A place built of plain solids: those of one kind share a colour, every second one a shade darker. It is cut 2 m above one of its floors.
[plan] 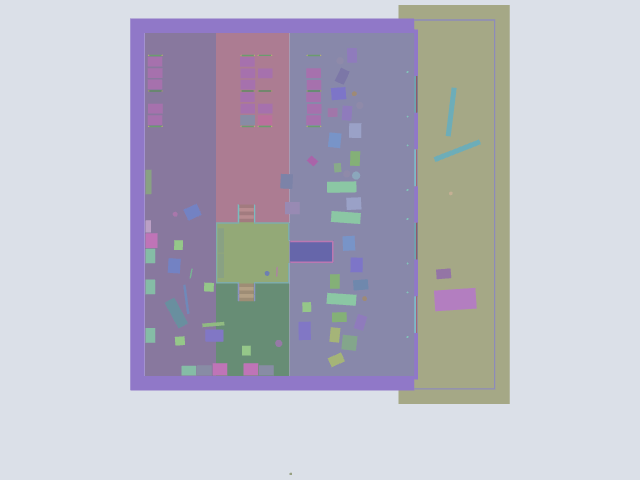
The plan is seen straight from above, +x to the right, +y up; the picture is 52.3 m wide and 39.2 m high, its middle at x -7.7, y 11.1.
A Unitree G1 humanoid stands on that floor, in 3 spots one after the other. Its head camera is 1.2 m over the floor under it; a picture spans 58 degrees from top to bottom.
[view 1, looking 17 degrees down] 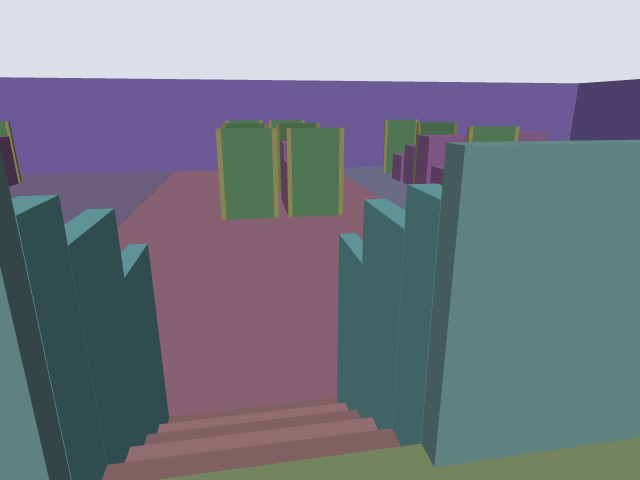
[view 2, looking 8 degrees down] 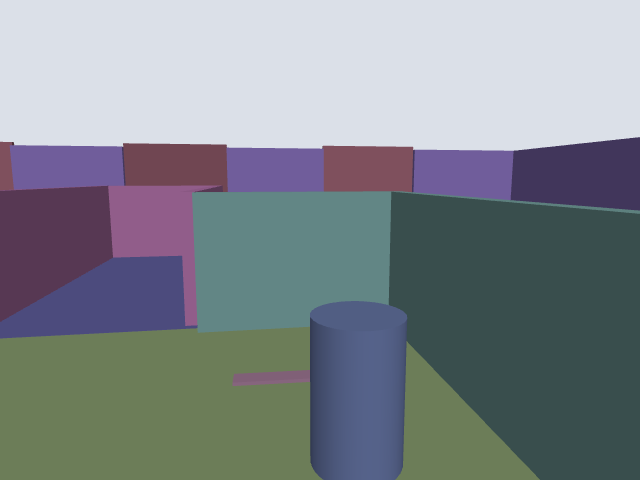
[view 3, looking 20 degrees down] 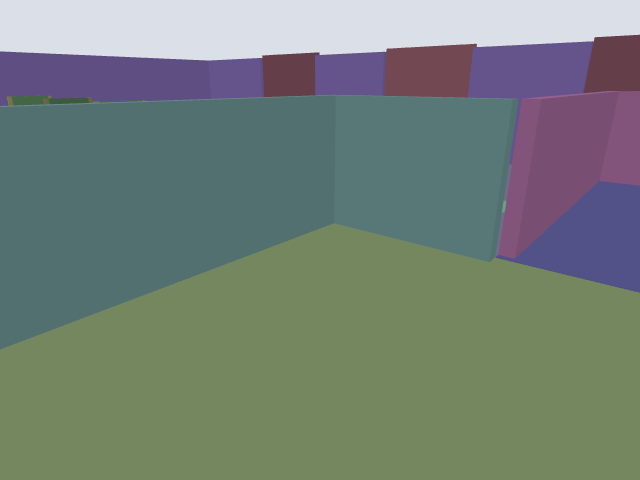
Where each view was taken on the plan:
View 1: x -13.70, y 11.31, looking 80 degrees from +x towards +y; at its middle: floor_hall1b_concrete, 7.70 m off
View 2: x -13.70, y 8.79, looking -9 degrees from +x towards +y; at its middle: rail_isle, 3.46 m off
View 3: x -13.26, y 10.13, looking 40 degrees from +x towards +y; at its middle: floor_isle_floorboards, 3.51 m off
